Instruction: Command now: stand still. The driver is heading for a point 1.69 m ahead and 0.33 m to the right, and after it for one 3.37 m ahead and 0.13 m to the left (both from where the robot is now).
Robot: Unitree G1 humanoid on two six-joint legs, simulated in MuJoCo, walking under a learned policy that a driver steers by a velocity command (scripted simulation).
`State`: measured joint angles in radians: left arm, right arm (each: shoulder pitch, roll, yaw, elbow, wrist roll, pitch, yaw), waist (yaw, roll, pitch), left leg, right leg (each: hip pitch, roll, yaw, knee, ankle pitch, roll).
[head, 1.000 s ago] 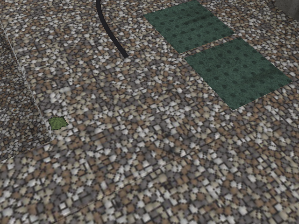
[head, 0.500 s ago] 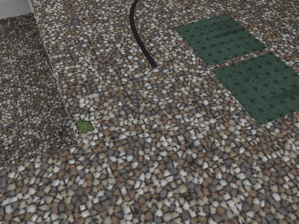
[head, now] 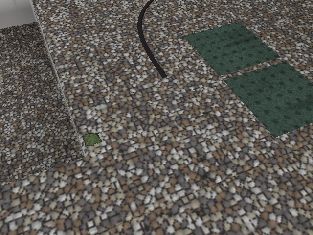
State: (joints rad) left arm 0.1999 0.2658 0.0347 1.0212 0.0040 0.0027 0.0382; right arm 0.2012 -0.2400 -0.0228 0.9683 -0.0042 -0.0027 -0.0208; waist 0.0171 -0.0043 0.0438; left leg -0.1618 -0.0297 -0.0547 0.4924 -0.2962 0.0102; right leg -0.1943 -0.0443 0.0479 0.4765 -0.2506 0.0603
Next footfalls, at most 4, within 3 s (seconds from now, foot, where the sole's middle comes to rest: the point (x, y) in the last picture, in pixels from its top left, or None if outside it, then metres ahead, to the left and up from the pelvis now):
1.42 left None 0.38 0.07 -0.77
1.86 right None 0.34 -0.14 -0.77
2.34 left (138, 202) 0.66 0.12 -0.77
2.90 right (190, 148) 0.96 -0.13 -0.77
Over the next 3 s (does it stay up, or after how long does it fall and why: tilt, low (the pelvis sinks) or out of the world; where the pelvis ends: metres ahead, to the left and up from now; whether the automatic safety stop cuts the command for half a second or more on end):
stays up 0.87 -0.04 -0.01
